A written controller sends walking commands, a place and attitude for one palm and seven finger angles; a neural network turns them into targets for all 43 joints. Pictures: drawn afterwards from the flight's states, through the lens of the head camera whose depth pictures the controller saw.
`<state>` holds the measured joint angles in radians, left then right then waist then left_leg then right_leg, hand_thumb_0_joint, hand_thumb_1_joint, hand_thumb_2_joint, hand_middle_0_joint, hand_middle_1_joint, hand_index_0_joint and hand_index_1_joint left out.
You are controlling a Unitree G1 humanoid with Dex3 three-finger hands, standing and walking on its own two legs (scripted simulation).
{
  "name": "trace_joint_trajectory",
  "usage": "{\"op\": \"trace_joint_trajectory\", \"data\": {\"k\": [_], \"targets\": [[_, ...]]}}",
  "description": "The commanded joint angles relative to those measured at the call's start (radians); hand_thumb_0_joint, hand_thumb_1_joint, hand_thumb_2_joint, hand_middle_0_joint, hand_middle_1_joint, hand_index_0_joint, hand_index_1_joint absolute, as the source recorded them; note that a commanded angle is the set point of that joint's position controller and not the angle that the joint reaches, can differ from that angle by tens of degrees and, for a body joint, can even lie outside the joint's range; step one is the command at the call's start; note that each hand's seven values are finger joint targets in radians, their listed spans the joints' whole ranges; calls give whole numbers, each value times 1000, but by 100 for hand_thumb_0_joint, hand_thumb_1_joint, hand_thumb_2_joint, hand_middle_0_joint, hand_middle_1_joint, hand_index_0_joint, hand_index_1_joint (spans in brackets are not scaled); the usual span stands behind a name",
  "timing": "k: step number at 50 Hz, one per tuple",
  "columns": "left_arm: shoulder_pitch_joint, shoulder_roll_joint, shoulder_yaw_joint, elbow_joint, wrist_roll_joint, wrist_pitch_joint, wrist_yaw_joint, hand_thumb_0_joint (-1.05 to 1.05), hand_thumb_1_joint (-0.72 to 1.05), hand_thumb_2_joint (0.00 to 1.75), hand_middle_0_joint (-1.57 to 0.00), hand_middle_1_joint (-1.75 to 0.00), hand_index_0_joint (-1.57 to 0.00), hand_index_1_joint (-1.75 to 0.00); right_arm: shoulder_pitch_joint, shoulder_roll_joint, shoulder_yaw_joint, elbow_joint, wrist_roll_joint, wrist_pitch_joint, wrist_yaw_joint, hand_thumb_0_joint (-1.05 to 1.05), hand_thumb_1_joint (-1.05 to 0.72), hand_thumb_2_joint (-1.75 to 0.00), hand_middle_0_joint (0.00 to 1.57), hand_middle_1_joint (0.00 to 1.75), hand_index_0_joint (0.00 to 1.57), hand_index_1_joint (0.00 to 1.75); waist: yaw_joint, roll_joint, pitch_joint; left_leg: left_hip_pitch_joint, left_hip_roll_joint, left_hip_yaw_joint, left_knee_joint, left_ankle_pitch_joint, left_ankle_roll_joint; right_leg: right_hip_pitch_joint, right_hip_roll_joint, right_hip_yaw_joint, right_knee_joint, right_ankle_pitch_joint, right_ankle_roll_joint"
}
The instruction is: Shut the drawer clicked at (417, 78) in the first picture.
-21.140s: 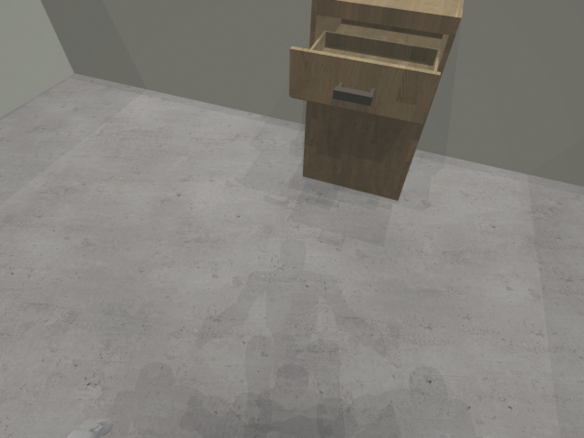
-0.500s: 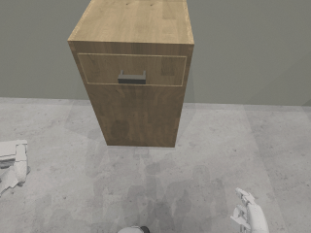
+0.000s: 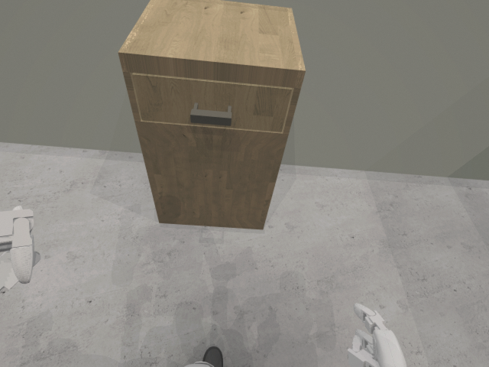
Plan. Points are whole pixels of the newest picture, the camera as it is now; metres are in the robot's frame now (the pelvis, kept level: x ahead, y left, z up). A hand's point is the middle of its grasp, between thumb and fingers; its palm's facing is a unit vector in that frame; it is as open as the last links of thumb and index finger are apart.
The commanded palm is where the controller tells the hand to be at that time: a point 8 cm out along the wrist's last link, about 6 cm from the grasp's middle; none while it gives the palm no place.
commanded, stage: step back with the hand held close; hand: left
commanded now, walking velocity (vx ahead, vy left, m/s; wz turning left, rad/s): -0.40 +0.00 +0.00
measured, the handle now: (212, 112) +0.78 +0.16 -0.07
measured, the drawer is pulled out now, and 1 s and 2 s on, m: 0.00 0.00 0.00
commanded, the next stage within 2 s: stop stepping back and stand still in 0.14 s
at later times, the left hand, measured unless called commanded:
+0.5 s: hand out of the picture +0.10 +0.27 +0.16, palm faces +0.37 -0.84 -0.39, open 3.2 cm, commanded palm +0.03 +0.30 +0.18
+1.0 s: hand out of the picture +0.07 +0.27 +0.16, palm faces +0.38 -0.80 -0.46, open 3.2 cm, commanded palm +0.01 +0.31 +0.18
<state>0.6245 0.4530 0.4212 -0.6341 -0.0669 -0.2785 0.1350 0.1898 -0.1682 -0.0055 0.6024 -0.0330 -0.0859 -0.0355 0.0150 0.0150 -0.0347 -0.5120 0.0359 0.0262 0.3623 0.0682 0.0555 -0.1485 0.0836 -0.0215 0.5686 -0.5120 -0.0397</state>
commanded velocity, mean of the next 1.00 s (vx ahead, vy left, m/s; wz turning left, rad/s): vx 0.01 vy -0.01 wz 0.02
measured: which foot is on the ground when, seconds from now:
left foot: down 0.00-0.26, up 0.28-0.40, down 0.42-0.62, up 0.64-0.80, down 0.82-1.00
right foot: up 0.00-0.02, down 0.04-1.00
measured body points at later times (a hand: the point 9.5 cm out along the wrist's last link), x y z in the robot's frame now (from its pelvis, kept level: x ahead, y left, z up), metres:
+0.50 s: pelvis -0.11 +0.02 -0.01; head -0.10 +0.06 +0.44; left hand +0.07 +0.31 +0.19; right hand +0.02 -0.23 -0.08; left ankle -0.01 +0.11 -0.73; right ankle -0.13 -0.11 -0.72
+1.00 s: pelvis -0.12 +0.03 +0.00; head -0.12 +0.03 +0.45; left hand +0.04 +0.31 +0.19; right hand +0.02 -0.20 -0.09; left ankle -0.08 +0.16 -0.73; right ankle -0.14 -0.07 -0.73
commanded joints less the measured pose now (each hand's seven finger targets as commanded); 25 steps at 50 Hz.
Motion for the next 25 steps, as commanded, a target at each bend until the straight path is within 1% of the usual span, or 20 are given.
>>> {"op": "trace_joint_trajectory", "data": {"k": [1, 2, 3, 4, 6, 8, 9, 10, 11, 12, 13, 14, 16, 18, 19, 20, 21, 22, 23, 25], "targets": [[-105, 169, 76, -200, -12, -92, 8, 0, 90, 90, -140, -160, -140, -160, -31, -142, -48, -77, 1, -27, -22, 0, -90, -90, 20, 30, 20, 30, -40, -50, -131, 522, 47, -51, 243, -226, -93, -385, -266, 205, -407, 186, -81], [-149, 206, 108, -211, -10, -95, 17, 0, 90, 90, -140, -160, -140, -160, -54, -129, -31, -80, -9, -37, -29, 0, -90, -90, 20, 30, 20, 30, -39, -47, -134, 532, 35, -13, 257, -205, -89, -387, -304, 166, -361, 347, -75], [-236, 186, 58, -240, 1, -97, 6, 0, 90, 90, -140, -160, -140, -160, -73, -140, -33, -67, -2, -55, -40, 0, -90, -90, 20, 30, 20, 30, -45, -89, -137, 542, -7, -12, 222, -261, -94, -405, -239, 77, -304, 252, -45], [-190, 150, 44, -192, -7, -81, -2, 0, 90, 90, -140, -160, -140, -160, -76, -170, -56, -78, 17, -65, -52, 0, -90, -90, 20, 30, 20, 30, -58, -78, -85, 570, 13, -52, 184, -217, -79, -440, -172, 27, -240, 203, -24], [-121, 160, 74, -199, -17, -62, -14, 0, 90, 90, -140, -160, -140, -160, -116, -185, -46, -120, 9, -60, -52, 0, -90, -90, 20, 30, 20, 30, -28, 185, -95, 460, 98, -218, -113, -204, -40, -296, 12, -33, -66, 54, 37], [-37, 179, 124, -154, -38, -67, -20, 0, 90, 90, -140, -160, -140, -160, -136, -182, -50, -149, -1, -50, -38, 0, -90, -90, 20, 30, 20, 30, -13, 290, -134, 227, 204, -355, -386, -616, -85, -67, 73, -20, 153, -142, 1], [33, 200, 172, -129, -51, -60, -18, 0, 90, 90, -140, -160, -140, -160, -131, -163, -49, -150, -16, -35, -34, 0, -90, -90, 20, 30, 20, 30, 1, 258, -174, 166, 223, -329, -384, -618, -124, 2, 64, -27, 144, -137, -22], [69, 192, 171, -130, -56, -57, -23, 0, 90, 90, -140, -160, -140, -160, -127, -146, -48, -151, -20, -23, -26, 0, -90, -90, 20, 30, 20, 30, 8, 221, -183, 113, 184, -230, -326, -541, -134, 62, 62, -49, 57, -103, -31], [88, 184, 170, -143, -56, -58, -23, 0, 90, 90, -140, -160, -140, -160, -125, -143, -50, -152, -5, -16, -20, 0, -90, -90, 20, 30, 20, 30, 17, 163, -176, 99, 100, -97, -134, -484, -107, 48, -3, -19, -112, -31, -31], [76, 179, 151, -176, -51, -62, -20, 0, 90, 90, -140, -160, -140, -160, -94, -135, -57, -144, 20, -6, -16, 0, -90, -90, 20, 30, 20, 30, -11, -33, -142, 260, -23, 22, 255, -396, -129, -232, -196, 148, -349, -28, -53], [81, 214, 168, -235, -59, -52, -3, 0, 90, 90, -140, -160, -140, -160, -92, -152, -58, -162, 33, -15, -17, 0, -90, -90, 20, 30, 20, 30, 1, -203, -126, 349, -114, -32, 621, -424, -133, -537, -421, 386, -504, -201, -138], [67, 184, 139, -212, -37, -11, 2, 0, 90, 90, -140, -160, -140, -160, -100, -140, -57, -149, 21, 6, -22, 0, -90, -90, 20, 30, 20, 30, -4, -232, 7, 187, -74, -88, 853, -451, -117, -620, -477, 400, -481, -257, -219], [-50, 116, 79, -167, 12, 9, 8, 0, 90, 90, -140, -160, -140, -160, -96, -113, -28, -148, 12, 13, -34, 0, -90, -90, 20, 30, 20, 30, -41, -119, 117, 107, 29, -91, 666, -469, -76, -501, -347, 188, -350, -45, -124], [-180, 115, 29, -206, 30, -1, 17, 0, 90, 90, -140, -160, -140, -160, -97, -155, -24, -132, 23, -32, -65, 0, -90, -90, 20, 30, 20, 30, -57, -57, 122, 218, 6, -32, 204, -371, -60, -359, -258, 72, -176, 141, -40], [-158, 130, 58, -159, 31, -8, 25, 0, 90, 90, -140, -160, -140, -160, -72, -179, -27, -106, 19, -59, -75, 0, -90, -90, 20, 30, 20, 30, -41, 83, 99, 264, 13, -57, 32, -371, -42, -312, -206, 57, -78, 137, -4], [-145, 109, 45, -176, 39, -22, 32, 0, 90, 90, -140, -160, -140, -160, -53, -198, -37, -119, 19, -86, -81, 0, -90, -90, 20, 30, 20, 30, -20, 241, 43, 272, 131, -232, -54, -389, 12, -276, -127, 27, 27, 103, 34], [-175, 127, 54, -204, 47, -34, 37, 0, 90, 90, -140, -160, -140, -160, -41, -193, -36, -127, 24, -105, -79, 0, -90, -90, 20, 30, 20, 30, -12, 255, -13, 274, 205, -373, -101, -420, 56, -230, -77, 16, 112, 92, 47], [-114, 124, 66, -161, 39, -35, 31, 0, 90, 90, -140, -160, -140, -160, -31, -172, -41, -118, 27, -117, -72, 0, -90, -90, 20, 30, 20, 30, -25, 227, -56, 226, 211, -416, -197, -685, 56, -168, -50, 29, 188, 8, 46], [-95, 147, 99, -223, 37, -28, 24, 0, 90, 90, -140, -160, -140, -160, -30, -157, -36, -121, 19, -122, -64, 0, -90, -90, 20, 30, 20, 30, -22, 242, -72, 197, 202, -456, -260, -780, 47, -153, -44, 38, 243, -5, 44], [-32, 112, 80, -252, 41, -19, 23, 0, 90, 90, -140, -160, -140, -160, -40, -142, -35, -133, 19, -118, -42, 0, -90, -90, 20, 30, 20, 30, -16, 208, -88, 185, 181, -367, -250, -715, 27, -83, -42, 19, 185, 16, 33]]}}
